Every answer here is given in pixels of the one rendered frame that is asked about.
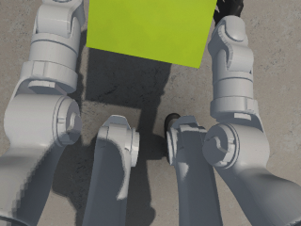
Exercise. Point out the right robot forearm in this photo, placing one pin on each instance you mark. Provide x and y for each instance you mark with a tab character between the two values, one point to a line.
232	67

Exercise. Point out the robot right foot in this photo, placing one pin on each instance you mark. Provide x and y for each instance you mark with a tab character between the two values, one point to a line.
170	119

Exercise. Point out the right robot upper arm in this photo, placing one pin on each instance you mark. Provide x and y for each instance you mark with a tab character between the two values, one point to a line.
239	153

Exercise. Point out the robot right hand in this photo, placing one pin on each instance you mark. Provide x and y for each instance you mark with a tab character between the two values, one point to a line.
227	8

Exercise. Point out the robot left shin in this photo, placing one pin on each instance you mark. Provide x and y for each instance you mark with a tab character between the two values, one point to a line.
103	131

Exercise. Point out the left robot forearm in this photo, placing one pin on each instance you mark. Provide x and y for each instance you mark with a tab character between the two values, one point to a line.
54	49

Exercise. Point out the left robot upper arm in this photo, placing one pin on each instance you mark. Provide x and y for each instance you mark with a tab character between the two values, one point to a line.
38	127

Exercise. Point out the carton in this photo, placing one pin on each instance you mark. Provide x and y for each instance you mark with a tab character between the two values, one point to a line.
172	31

